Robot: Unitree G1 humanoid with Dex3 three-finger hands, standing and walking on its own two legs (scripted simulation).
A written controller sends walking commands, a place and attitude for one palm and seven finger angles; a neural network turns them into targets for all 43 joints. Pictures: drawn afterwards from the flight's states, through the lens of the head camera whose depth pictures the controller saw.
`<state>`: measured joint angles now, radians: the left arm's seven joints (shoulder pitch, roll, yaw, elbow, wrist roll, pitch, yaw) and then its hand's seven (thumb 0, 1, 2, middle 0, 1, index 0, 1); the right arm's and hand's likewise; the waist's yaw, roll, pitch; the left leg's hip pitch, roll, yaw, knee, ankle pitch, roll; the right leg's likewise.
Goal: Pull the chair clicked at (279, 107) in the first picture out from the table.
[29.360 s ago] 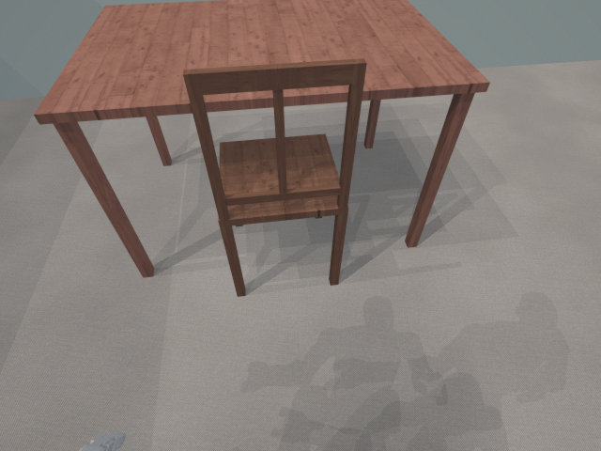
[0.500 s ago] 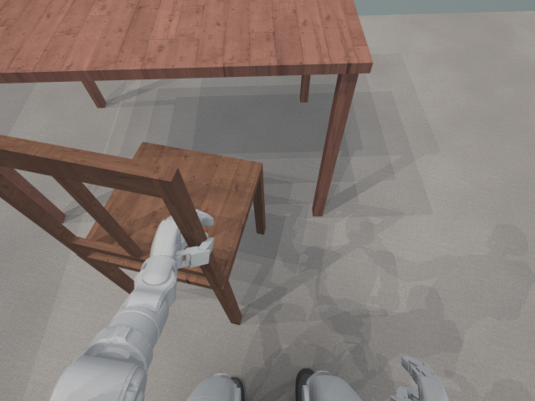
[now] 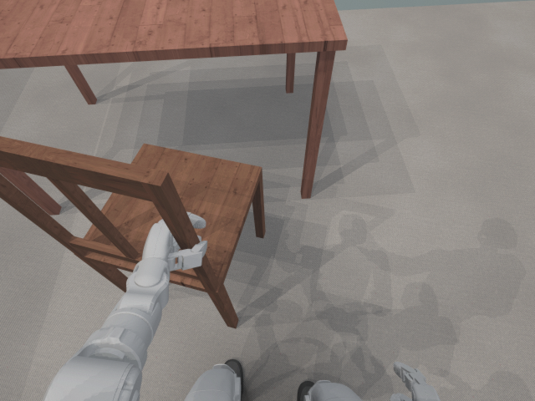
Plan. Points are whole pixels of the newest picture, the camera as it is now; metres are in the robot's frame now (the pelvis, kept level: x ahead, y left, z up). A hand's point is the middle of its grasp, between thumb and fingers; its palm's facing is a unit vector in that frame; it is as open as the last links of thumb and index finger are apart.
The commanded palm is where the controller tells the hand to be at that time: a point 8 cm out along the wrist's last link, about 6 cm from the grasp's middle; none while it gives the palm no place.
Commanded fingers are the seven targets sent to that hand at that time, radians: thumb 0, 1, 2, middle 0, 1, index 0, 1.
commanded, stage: step backward, pulling the chair out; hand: left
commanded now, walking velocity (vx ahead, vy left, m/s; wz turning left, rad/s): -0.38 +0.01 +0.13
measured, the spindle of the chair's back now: (101, 222) +0.42 +0.33 -0.08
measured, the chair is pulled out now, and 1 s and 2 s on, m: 0.34 0.59 0.62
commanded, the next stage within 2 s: stop walking, hand still on the chair in 0.60 s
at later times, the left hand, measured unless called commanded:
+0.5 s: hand (206, 314) +0.24 +0.11 -0.06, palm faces +0.03 -0.98 -0.19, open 6.3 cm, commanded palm +0.23 +0.16 -0.06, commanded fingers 0.00 0.90 0.90 -0.50 -1.45 -0.50 -1.45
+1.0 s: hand out of the picture +0.10 +0.08 -0.05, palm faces -0.07 -0.99 -0.15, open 6.3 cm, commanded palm +0.09 +0.13 -0.05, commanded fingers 0.00 0.90 0.90 -0.50 -1.45 -0.50 -1.45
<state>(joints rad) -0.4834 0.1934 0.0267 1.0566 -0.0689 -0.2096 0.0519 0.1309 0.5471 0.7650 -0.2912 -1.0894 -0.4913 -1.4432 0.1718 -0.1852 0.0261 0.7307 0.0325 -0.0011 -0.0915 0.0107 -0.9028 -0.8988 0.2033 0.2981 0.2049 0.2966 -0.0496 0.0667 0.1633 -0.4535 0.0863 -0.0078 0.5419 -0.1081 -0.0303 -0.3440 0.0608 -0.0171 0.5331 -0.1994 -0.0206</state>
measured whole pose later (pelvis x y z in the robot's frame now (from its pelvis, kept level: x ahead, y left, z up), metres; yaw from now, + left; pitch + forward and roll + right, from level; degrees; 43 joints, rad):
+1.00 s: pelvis -0.18 -0.02 +0.00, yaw +7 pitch -1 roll +1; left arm -0.25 0.06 -0.16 0.83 -0.04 -0.08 0.04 0.15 0.56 0.75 -0.26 -1.19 -0.49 -1.44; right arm 0.25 -0.19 0.04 0.67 0.04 0.06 -0.11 0.01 -0.91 -0.90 0.20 0.30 0.20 0.30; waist -0.03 0.05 0.06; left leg -0.11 0.02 0.03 0.51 -0.38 -0.03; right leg -0.39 -0.03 -0.06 0.55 -0.15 -0.03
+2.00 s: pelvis -0.17 +0.00 -0.02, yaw +9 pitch +8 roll +1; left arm 0.03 0.10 -0.26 0.35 0.01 0.02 0.01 0.04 0.00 0.47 -0.39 -1.35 -0.48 -1.40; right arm 0.21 -0.25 0.02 0.57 0.05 -0.03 0.00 0.01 -0.91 -0.90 0.20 0.30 0.20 0.30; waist -0.06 0.03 -0.08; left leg -0.37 -0.01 0.01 0.70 -0.48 0.00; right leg -0.63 -0.08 -0.06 0.71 -0.23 0.00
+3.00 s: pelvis -0.16 +0.02 -0.04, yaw +10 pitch +11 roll +0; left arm 0.53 0.15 -0.31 -0.22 0.07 0.15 -0.03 -0.01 -0.54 0.20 0.00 0.00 0.00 0.00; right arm 0.29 -0.23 0.03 0.37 0.03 -0.12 -0.04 0.02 -0.90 -0.90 0.20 0.30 0.20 0.30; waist -0.03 0.04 -0.16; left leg -0.51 -0.02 -0.02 0.92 -0.61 0.02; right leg -0.75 -0.10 -0.08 0.90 -0.34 0.02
